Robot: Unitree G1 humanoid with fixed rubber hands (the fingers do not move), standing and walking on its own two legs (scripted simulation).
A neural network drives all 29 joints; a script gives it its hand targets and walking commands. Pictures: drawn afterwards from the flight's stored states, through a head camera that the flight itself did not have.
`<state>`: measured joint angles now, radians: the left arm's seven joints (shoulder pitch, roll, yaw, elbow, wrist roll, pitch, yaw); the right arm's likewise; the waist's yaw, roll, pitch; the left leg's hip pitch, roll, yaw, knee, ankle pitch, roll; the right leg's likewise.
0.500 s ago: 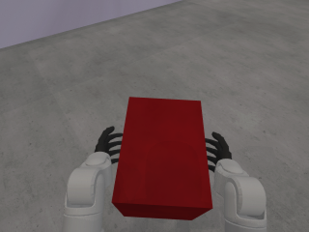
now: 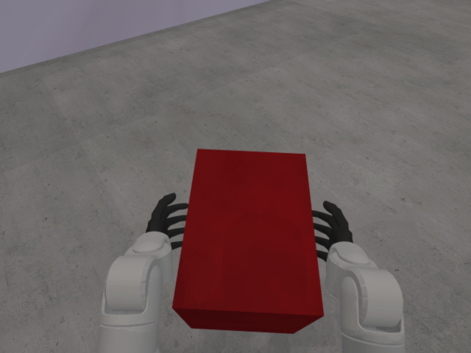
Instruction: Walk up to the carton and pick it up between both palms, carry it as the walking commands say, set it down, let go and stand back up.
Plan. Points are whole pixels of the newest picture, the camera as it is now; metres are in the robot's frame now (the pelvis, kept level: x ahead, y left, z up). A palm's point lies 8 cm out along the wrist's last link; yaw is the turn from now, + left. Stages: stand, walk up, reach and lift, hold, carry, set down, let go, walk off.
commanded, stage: carry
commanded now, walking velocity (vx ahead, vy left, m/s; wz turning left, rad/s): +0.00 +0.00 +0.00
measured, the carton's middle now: (246, 243) +0.30 +0.00 +0.02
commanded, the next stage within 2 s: hold in 0.06 s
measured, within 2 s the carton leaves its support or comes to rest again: neither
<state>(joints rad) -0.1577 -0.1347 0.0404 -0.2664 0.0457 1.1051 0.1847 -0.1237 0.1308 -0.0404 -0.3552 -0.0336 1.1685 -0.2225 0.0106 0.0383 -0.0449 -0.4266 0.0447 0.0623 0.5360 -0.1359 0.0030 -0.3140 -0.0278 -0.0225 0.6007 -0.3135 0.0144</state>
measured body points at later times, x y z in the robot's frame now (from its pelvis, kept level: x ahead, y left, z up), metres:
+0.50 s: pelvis -0.03 +0.00 +0.00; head -0.05 +0.01 +0.45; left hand +0.28 +0.14 +0.02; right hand +0.28 -0.13 +0.03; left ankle +0.09 +0.12 -0.73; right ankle +0.00 -0.13 -0.73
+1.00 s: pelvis +0.00 +0.02 +0.00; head -0.01 +0.03 +0.45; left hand +0.33 +0.14 +0.00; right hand +0.32 -0.13 +0.01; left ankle +0.09 +0.12 -0.73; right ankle +0.00 -0.13 -0.73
